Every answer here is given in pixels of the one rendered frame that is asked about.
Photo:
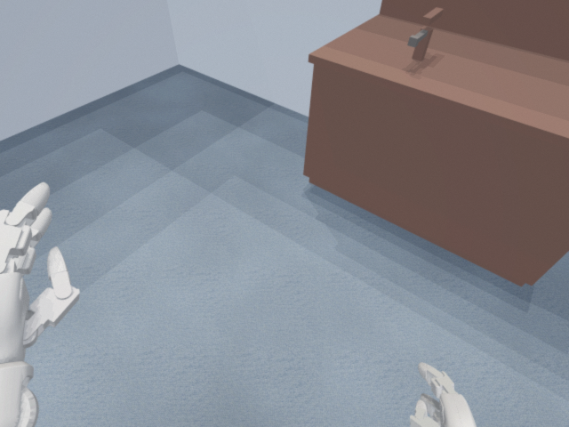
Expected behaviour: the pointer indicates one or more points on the counter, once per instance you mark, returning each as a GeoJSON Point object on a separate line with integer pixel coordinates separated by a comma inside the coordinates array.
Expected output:
{"type": "Point", "coordinates": [462, 140]}

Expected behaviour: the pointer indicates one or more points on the robot left forearm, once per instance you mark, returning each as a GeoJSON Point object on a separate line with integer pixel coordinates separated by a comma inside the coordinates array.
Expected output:
{"type": "Point", "coordinates": [18, 404]}

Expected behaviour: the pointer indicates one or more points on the left robot hand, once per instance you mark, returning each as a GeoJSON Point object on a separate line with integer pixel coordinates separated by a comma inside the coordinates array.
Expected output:
{"type": "Point", "coordinates": [20, 232]}

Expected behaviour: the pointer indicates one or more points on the right robot hand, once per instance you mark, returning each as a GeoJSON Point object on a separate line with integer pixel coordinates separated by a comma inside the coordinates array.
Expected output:
{"type": "Point", "coordinates": [452, 410]}

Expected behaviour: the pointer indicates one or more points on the tap lever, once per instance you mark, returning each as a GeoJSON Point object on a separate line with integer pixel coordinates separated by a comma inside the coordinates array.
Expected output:
{"type": "Point", "coordinates": [414, 40]}

